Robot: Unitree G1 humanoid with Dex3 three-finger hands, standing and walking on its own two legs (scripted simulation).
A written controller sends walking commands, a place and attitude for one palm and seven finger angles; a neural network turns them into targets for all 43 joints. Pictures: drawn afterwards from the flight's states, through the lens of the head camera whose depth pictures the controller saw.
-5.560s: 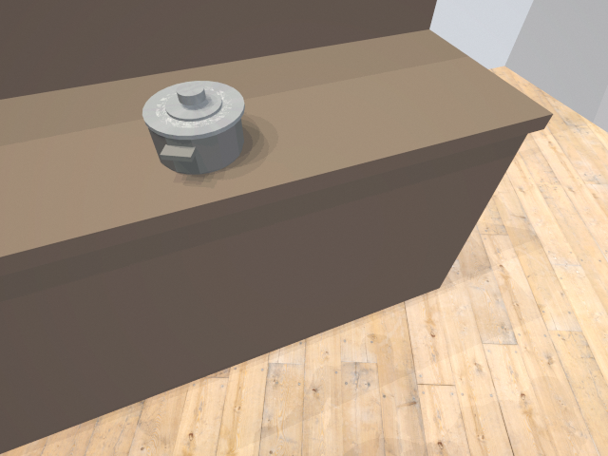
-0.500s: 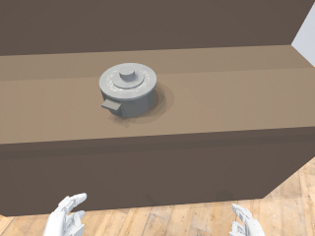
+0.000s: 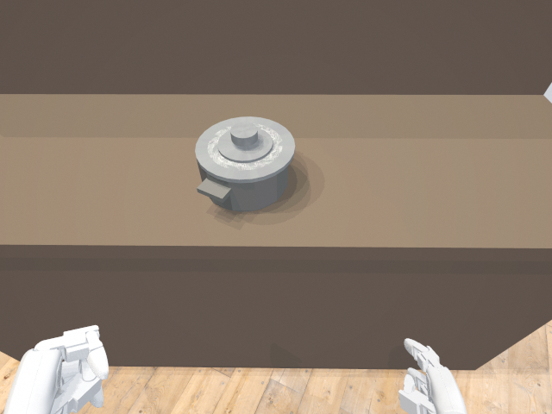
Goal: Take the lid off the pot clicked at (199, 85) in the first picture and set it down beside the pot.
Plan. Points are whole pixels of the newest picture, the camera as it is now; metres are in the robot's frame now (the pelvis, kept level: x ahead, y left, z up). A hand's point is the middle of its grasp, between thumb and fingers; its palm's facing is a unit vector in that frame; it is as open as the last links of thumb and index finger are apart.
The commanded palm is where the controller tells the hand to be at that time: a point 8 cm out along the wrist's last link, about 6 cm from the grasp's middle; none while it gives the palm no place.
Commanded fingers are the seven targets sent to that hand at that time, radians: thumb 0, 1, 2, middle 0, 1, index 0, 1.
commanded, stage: raise the hand higher, near the body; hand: left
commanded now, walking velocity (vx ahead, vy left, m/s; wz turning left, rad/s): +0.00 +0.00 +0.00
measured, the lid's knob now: (244, 134) +0.52 +0.12 +0.13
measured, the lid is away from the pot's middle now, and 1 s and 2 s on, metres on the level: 0.01 0.01 0.01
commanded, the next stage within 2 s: reach forward and open the fingers in 0.74 s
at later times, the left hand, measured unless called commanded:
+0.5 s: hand (82, 349) +0.15 +0.23 +0.11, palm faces +0.29 -0.85 -0.44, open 3.1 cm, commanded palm +0.10 +0.27 +0.15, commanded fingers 0.00 0.90 0.90 -1.30 -1.50 -1.30 -1.50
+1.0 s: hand (55, 325) +0.16 +0.25 +0.14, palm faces +0.19 -0.35 -0.92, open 3.0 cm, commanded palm +0.13 +0.27 +0.20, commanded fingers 0.00 0.61 1.09 -1.22 -1.18 -1.22 -1.18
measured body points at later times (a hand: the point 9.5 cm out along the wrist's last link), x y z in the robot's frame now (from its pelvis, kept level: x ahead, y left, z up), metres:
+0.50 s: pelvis +0.00 +0.00 +0.00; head +0.00 -0.01 +0.45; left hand +0.13 +0.28 +0.13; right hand +0.21 -0.22 -0.07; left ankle +0.05 +0.11 -0.74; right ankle -0.07 -0.12 -0.74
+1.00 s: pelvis -0.03 +0.01 -0.01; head -0.02 -0.02 +0.44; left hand +0.15 +0.27 +0.19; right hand +0.18 -0.21 -0.10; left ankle +0.05 +0.12 -0.74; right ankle -0.07 -0.12 -0.74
